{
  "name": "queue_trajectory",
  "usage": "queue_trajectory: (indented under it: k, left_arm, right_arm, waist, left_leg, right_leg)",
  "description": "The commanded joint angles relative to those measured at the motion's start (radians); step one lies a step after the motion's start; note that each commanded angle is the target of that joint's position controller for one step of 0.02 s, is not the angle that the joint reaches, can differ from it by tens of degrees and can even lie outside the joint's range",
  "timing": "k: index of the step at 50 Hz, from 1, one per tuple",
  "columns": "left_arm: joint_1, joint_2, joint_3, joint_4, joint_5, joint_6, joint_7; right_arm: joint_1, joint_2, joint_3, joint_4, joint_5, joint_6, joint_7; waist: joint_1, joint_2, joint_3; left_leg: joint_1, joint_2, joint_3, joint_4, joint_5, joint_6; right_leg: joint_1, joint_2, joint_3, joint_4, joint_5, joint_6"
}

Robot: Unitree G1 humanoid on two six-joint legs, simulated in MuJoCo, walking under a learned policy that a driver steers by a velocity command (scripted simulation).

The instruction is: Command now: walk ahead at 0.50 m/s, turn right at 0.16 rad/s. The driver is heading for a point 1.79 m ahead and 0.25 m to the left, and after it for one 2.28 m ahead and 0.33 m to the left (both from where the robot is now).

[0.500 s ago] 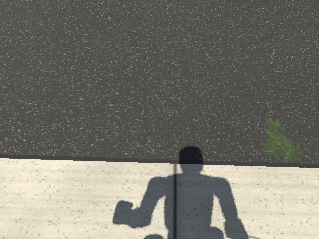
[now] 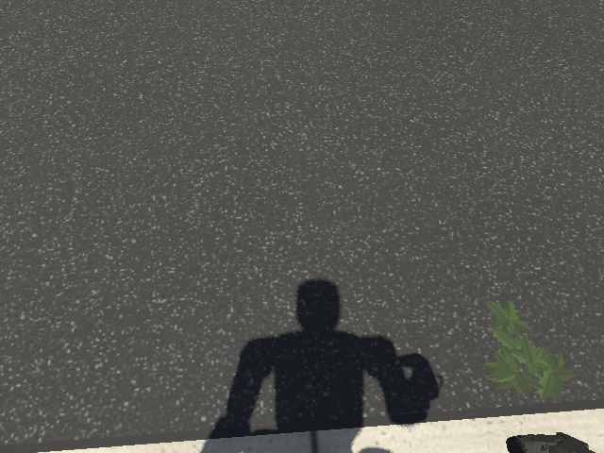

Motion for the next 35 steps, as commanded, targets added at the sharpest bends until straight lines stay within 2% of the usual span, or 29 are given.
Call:
queue_trajectory:
  k: [1, 2, 3, 5, 7, 9, 12, 15, 19, 21, 23, 24, 25, 26, 27, 28, 29, 30, 32, 35]
  left_arm:
    - [0.093, 0.115, 0.013, -0.053, 0.014, -0.009, 0.004]
    - [0.000, 0.112, 0.015, -0.068, 0.019, -0.009, -0.004]
    - [-0.052, 0.092, 0.009, -0.082, 0.018, -0.011, -0.010]
    - [-0.063, 0.075, 0.005, -0.084, 0.030, 0.005, -0.023]
    - [-0.066, 0.061, 0.001, -0.082, 0.035, 0.018, -0.030]
    - [-0.121, 0.051, -0.004, -0.096, 0.037, 0.024, -0.037]
    - [-0.259, 0.039, -0.014, -0.139, 0.035, 0.023, -0.042]
    - [-0.373, 0.013, -0.031, -0.174, 0.028, 0.017, -0.046]
    - [-0.471, 0.017, -0.039, -0.203, 0.020, 0.012, -0.041]
    - [-0.482, 0.030, -0.036, -0.212, 0.020, 0.007, -0.036]
    - [-0.418, 0.045, -0.027, -0.195, 0.023, 0.000, -0.027]
    - [-0.314, 0.058, -0.017, -0.159, 0.027, -0.007, -0.019]
    - [-0.155, 0.086, -0.003, -0.104, 0.038, -0.018, -0.009]
    - [0.024, 0.168, 0.020, -0.075, 0.060, -0.025, 0.004]
    - [0.030, 0.244, 0.040, -0.070, 0.054, -0.013, 0.002]
    - [-0.045, 0.168, 0.029, -0.082, 0.015, -0.003, -0.005]
    - [-0.145, 0.109, 0.012, -0.096, 0.010, -0.006, -0.007]
    - [-0.190, 0.064, 0.001, -0.096, 0.015, -0.015, -0.011]
    - [-0.200, 0.030, -0.009, -0.077, 0.013, -0.031, -0.003]
    - [-0.145, 0.046, -0.004, -0.045, 0.006, -0.057, -0.001]
  right_arm:
    - [0.334, -0.218, -0.082, 0.043, 0.017, 0.014, -0.009]
    - [0.256, -0.151, -0.068, 0.030, 0.025, 0.014, -0.004]
    - [0.219, -0.116, -0.059, 0.033, 0.019, 0.010, 0.000]
    - [0.226, -0.096, -0.051, 0.060, 0.023, -0.003, -0.003]
    - [0.268, -0.099, -0.053, 0.088, 0.032, -0.019, 0.001]
    - [0.299, -0.112, -0.057, 0.111, 0.039, -0.025, 0.002]
    - [0.349, -0.105, -0.056, 0.142, 0.040, -0.019, 0.002]
    - [0.392, -0.108, -0.057, 0.170, 0.041, -0.016, 0.002]
    - [0.450, -0.121, -0.059, 0.206, 0.034, -0.012, -0.003]
    - [0.453, -0.128, -0.061, 0.220, 0.029, -0.008, -0.009]
    - [0.431, -0.139, -0.064, 0.227, 0.028, -0.004, -0.014]
    - [0.420, -0.144, -0.065, 0.230, 0.030, 0.000, -0.015]
    - [0.416, -0.133, -0.060, 0.229, 0.034, 0.002, -0.015]
    - [0.412, -0.094, -0.047, 0.191, 0.038, 0.000, -0.014]
    - [0.540, -0.003, -0.033, 0.188, 0.063, 0.004, -0.010]
    - [0.457, -0.119, -0.062, 0.202, 0.032, 0.015, -0.018]
    - [0.391, -0.107, -0.065, 0.183, 0.035, 0.012, -0.010]
    - [0.366, -0.081, -0.060, 0.183, 0.039, 0.012, -0.006]
    - [0.383, -0.057, -0.060, 0.200, 0.019, 0.037, 0.006]
    - [0.343, -0.037, -0.063, 0.189, 0.018, 0.060, 0.022]
  waist:
    - [-0.117, 0.127, -0.211]
    - [-0.108, 0.048, -0.093]
    - [-0.096, 0.022, -0.045]
    - [-0.065, 0.084, -0.027]
    - [-0.057, 0.095, -0.041]
    - [-0.057, 0.090, -0.022]
    - [-0.083, 0.079, 0.017]
    - [-0.108, 0.079, 0.029]
    - [-0.135, 0.082, 0.039]
    - [-0.125, 0.083, 0.045]
    - [-0.084, 0.083, 0.015]
    - [-0.038, 0.073, -0.038]
    - [0.024, 0.040, -0.128]
    - [0.083, -0.066, -0.256]
    - [0.015, -0.279, -0.342]
    - [0.008, -0.078, -0.225]
    - [-0.029, -0.058, -0.093]
    - [-0.052, -0.038, -0.036]
    - [-0.092, -0.074, -0.004]
    - [-0.105, -0.060, 0.006]
  left_leg:
    - [0.621, 0.419, -0.753, -0.255, -0.308, 0.213]
    - [0.494, 0.373, -0.591, -0.270, -0.275, 0.194]
    - [0.411, 0.323, -0.480, -0.296, -0.156, 0.173]
    - [0.337, 0.250, -0.333, -0.327, 0.002, 0.139]
    - [0.333, 0.232, -0.277, -0.342, 0.124, 0.145]
    - [0.340, 0.225, -0.237, -0.375, 0.145, 0.156]
    - [0.357, 0.202, -0.183, -0.413, 0.177, 0.154]
    - [0.363, 0.177, -0.126, -0.409, 0.250, 0.137]
    - [0.431, 0.207, -0.115, -0.377, 0.322, 0.132]
    - [0.479, 0.235, -0.121, -0.344, 0.384, 0.127]
    - [0.506, 0.241, -0.104, -0.245, 0.572, 0.108]
    - [0.502, 0.222, -0.083, -0.120, 0.672, 0.094]
    - [0.421, 0.180, -0.045, 0.065, 0.626, 0.074]
    - [0.222, 0.126, -0.003, 0.362, 0.285, 0.055]
    - [-0.106, -0.056, 0.017, 0.683, -0.433, 0.024]
    - [-0.183, 0.005, -0.096, 0.733, -0.386, 0.041]
    - [-0.184, 0.043, -0.104, 0.700, -0.289, 0.045]
    - [-0.146, 0.075, -0.100, 0.650, -0.229, 0.041]
    - [-0.069, 0.101, -0.092, 0.595, -0.185, 0.024]
    - [-0.106, 0.105, -0.081, 0.580, -0.120, 0.009]
  right_leg:
    - [-0.560, -0.048, -0.037, 0.606, -0.027, -0.001]
    - [-0.563, -0.082, -0.032, 0.593, 0.064, 0.000]
    - [-0.548, -0.111, -0.042, 0.555, 0.116, 0.005]
    - [-0.498, -0.146, -0.067, 0.489, 0.143, 0.022]
    - [-0.489, -0.149, -0.092, 0.463, 0.160, 0.037]
    - [-0.544, -0.171, -0.117, 0.424, 0.208, 0.052]
    - [-0.623, -0.202, -0.158, 0.305, 0.307, 0.076]
    - [-0.590, -0.197, -0.199, 0.136, 0.398, 0.083]
    - [-0.541, -0.171, -0.224, -0.005, 0.427, 0.059]
    - [-0.521, -0.162, -0.221, -0.043, 0.384, 0.034]
    - [-0.409, -0.127, -0.232, -0.091, 0.314, 0.001]
    - [-0.279, -0.096, -0.245, -0.140, 0.311, -0.019]
    - [-0.062, -0.108, -0.227, -0.176, 0.335, -0.049]
    - [0.188, -0.341, 0.025, -0.189, 0.251, -0.105]
    - [0.373, -0.580, 0.477, -0.310, 0.200, -0.233]
    - [0.254, -0.526, 0.441, -0.348, 0.112, -0.197]
    - [0.106, -0.486, 0.283, -0.384, 0.138, -0.165]
    - [0.002, -0.440, 0.174, -0.429, 0.223, -0.132]
    - [-0.102, -0.374, 0.022, -0.476, 0.320, -0.078]
    - [-0.103, -0.362, -0.082, -0.508, 0.440, -0.070]
Keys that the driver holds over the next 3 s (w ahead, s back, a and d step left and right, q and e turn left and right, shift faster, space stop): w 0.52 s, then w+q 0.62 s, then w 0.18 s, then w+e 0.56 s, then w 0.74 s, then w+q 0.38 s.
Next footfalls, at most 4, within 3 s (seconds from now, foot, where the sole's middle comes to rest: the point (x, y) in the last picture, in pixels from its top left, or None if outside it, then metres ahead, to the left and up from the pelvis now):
0.50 right None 0.42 -0.10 -0.76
1.06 left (296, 357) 0.68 0.09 -0.76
1.62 right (320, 241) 1.02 0.05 -0.76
2.16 left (259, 165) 1.30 0.25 -0.76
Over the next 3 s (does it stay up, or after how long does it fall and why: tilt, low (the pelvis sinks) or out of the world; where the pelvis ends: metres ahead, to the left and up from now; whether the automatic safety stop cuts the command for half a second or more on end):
stays up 1.58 0.14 0.02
